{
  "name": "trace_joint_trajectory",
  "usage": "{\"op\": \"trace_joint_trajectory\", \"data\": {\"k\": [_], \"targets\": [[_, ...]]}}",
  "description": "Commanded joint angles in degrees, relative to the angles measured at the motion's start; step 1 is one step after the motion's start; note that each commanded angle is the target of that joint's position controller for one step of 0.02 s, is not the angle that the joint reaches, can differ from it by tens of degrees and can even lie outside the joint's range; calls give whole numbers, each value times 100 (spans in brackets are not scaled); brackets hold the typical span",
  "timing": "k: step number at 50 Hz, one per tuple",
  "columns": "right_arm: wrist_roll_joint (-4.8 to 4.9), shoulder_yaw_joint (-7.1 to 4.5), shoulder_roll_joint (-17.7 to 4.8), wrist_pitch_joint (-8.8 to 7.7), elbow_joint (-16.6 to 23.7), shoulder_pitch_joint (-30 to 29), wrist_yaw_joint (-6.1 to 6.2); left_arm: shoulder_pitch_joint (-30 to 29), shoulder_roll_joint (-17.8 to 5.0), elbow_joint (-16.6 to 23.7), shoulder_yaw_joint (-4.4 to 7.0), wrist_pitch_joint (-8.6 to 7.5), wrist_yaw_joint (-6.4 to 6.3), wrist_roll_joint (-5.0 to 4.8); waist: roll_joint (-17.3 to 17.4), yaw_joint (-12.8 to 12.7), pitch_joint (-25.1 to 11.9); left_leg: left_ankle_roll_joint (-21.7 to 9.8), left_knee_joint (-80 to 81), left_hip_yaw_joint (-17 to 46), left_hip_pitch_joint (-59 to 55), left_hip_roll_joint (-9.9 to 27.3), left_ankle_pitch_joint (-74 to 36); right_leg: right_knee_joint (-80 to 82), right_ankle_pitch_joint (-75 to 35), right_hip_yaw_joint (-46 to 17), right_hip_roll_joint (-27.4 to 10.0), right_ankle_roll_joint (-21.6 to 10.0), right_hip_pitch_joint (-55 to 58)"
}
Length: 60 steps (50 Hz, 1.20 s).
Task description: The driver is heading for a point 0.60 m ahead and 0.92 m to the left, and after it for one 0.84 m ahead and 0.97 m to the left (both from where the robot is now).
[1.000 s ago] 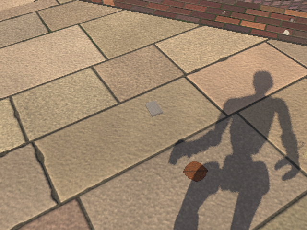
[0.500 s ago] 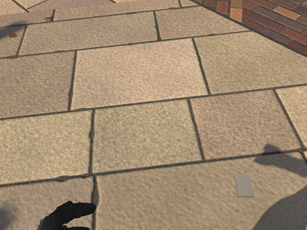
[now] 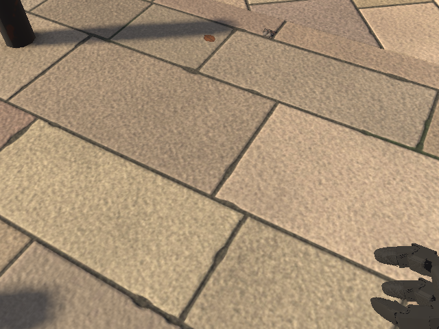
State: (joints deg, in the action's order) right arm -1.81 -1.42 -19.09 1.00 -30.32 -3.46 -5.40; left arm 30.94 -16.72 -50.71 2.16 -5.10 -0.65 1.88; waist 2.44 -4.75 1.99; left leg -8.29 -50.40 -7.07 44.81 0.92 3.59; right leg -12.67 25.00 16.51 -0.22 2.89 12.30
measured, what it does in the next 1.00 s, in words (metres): walks ahead, turning left: left foot, then right foot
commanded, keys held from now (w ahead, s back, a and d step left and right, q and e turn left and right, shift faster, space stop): w+q+shift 0.52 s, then w+shift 0.48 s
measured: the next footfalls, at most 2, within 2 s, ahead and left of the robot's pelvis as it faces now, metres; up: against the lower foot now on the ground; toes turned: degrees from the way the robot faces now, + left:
left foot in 0.10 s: +0.26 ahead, +0.02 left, +0.00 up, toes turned +10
right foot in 0.48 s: +0.70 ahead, -0.06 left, +0.00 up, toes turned +32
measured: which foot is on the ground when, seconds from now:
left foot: up 0.00-0.08, down 0.10-0.48, up 0.50-0.88, down 0.90-1.00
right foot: down 0.00-0.08, up 0.10-0.46, down 0.48-0.92, up 0.94-1.00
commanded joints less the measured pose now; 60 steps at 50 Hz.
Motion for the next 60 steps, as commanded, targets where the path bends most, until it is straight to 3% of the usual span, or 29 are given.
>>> {"op": "trace_joint_trajectory", "data": {"k": [1,3,4,5,6,7,9,11,14,17,20,22,23,24,25,26,27,29,32,38,42,45,46,47,48,50,52,55,60], "targets": [[12,-40,-236,-56,123,293,17,-392,-1099,471,210,-16,-148,-6,-836,816,89,-297,561,-613,-1676,-617,238,-776,-8516,-37,-1291,-104,-800],[32,-273,-662,-90,-439,2210,142,-886,-1403,671,315,161,-207,37,-998,1792,-779,-599,676,-265,-3712,-841,781,-3141,-9200,-256,-1544,-245,-1314],[73,-457,-882,-140,-857,3319,283,-1158,-1365,811,332,222,-151,49,-634,2199,-1179,-837,1309,328,-5331,-742,785,-5174,-7206,-289,-1299,-323,-2426],[249,-614,-1194,-68,-898,2877,438,-1331,-678,1001,190,203,-12,113,733,1624,-800,-1038,1498,1636,-5980,-43,952,-7340,-627,-345,-75,-251,-4272],[5,-688,-1782,1,-525,2517,433,-1012,-597,1748,116,94,-15,-11,1039,1055,-1755,-2262,2278,4701,-7499,1187,901,-8787,502,-1477,256,-27,-6252],[32,-700,-1555,26,-493,2809,535,-1607,-819,1875,76,-83,7,18,-25,1398,-1763,-2188,3313,5500,-7180,1441,1882,-8355,-17,-2161,4,-58,-6665],[40,-574,-1069,-135,-803,2531,611,-1807,-775,1804,29,-139,13,45,-809,721,-186,-1693,3739,4654,-5074,1052,1362,-6954,-267,-2168,-458,-89,-6129],[61,-444,-834,-343,-809,2232,633,-1565,-727,1675,-4,120,12,238,-897,235,162,-1505,3745,3810,-3619,583,529,-6251,13,-2154,-652,66,-5278],[106,-413,-820,-531,-866,2116,576,-2360,-438,2013,-114,281,92,197,-654,229,485,-1301,4072,3135,-2204,52,375,-4636,-518,-1883,-781,234,-4613],[154,-474,-871,-569,-954,2145,494,-2945,-156,2167,-235,246,202,-6,-290,505,322,-806,4029,2719,-1662,-343,-311,-3044,-2650,-1696,-487,138,-3240],[195,-539,-983,-538,-1079,2482,466,-3080,-409,2162,-159,229,164,-76,-59,746,67,-546,3554,3010,-2720,-126,-1173,-2222,-2804,-1747,-238,-3,-2920],[144,-588,-1182,-500,-1114,2511,497,-2391,-796,1959,8,186,62,-66,-110,419,-486,-288,2288,3049,-3416,-147,-2518,-1931,-1904,-1753,92,-103,-2154],[134,-613,-1330,-509,-1097,2290,474,-1385,-1008,1745,129,150,-15,-54,-247,-235,-1000,-128,963,2854,-3149,-318,-2691,-1853,-1542,-1689,87,-164,-997],[127,-500,-933,-584,-973,2068,461,-130,-1404,1531,296,117,-147,58,-510,-802,-1659,-14,-828,2518,-2269,-592,-1677,-1970,-265,-2356,-707,-320,432],[232,-251,33,-621,-654,2121,500,269,-1803,1446,368,105,-197,284,-1977,-575,-2099,71,-2581,1935,-697,-1109,2779,-1059,1684,-4924,-2414,-559,1400],[256,-193,-209,-576,-478,2407,525,-486,-1790,1509,424,134,-133,210,-2599,-33,-2201,36,-3249,1598,54,-806,2294,-116,2367,-7020,-2777,-939,1002],[79,-226,-492,-480,-662,2005,519,-1153,-1098,1613,305,164,-97,149,-1568,1,-1263,40,-3266,1434,220,-343,1668,-139,2627,-6117,-2402,-1005,153],[-60,-201,-389,-388,-642,1578,334,-1291,-638,1365,196,157,-20,133,-668,133,-459,144,-2742,1311,-79,-11,1288,-229,786,-4327,-1810,-896,-1059],[-78,-61,12,-247,-386,1296,168,-924,-364,822,98,-34,90,31,-786,401,22,233,-2324,1525,-47,85,1379,56,-585,-3271,-1561,-897,-1745],[-50,83,-124,-272,148,54,3,-881,-687,512,138,-187,168,-51,-565,512,571,252,254,747,-767,4,-107,1218,-2483,-1342,-1251,-888,-2362],[-92,76,-184,-305,44,26,78,-368,-1171,214,192,-115,116,-87,-738,608,310,-97,1125,47,-1947,-468,263,596,-6345,-782,-1414,-892,-1387],[-127,-213,-721,-339,-819,2764,333,-653,-1458,267,227,74,-15,-92,-926,2037,-1220,-406,1751,431,-5070,-625,853,-3384,-7345,-637,-1280,-758,-1948],[-199,-356,-1218,-345,-968,3002,464,-330,-693,503,72,89,72,-56,232,1556,-1813,-444,1811,2208,-6583,719,2554,-5621,-2475,-821,-664,-707,-3633],[-129,-438,-1571,-328,-832,2919,513,-50,-490,808,26,42,138,-151,1128,1127,-2671,-831,2812,5277,-7226,1920,3253,-7160,321,-1701,117,-664,-4999],[-53,-446,-1310,-346,-929,2768,542,-878,-875,945,109,9,89,-132,338,1291,-1985,-786,3177,4974,-6856,1623,2606,-7323,-256,-2145,-120,-773,-5692],[-12,-348,-799,-482,-1179,2424,552,-1185,-570,951,2,-9,114,-98,-272,785,-464,-688,3354,3468,-5033,1246,1032,-6482,-808,-1980,-530,-710,-5543],[43,-227,-441,-563,-1262,2194,561,-950,-417,904,-44,158,195,67,15,294,-269,-603,3665,2862,-3862,831,738,-5865,-758,-1973,-733,-578,-4770],[167,-201,-270,-667,-1514,2582,571,-1890,-282,1239,-84,262,278,184,-40,352,345,-860,4299,2694,-3426,581,848,-4957,-659,-1759,-866,-266,-5240],[271,-342,-612,-723,-1704,2782,496,-2937,-39,1623,-246,84,330,24,-190,537,432,-385,4096,1811,-2743,90,-2997,-2334,-3388,-1256,-79,-211,-3457]]}}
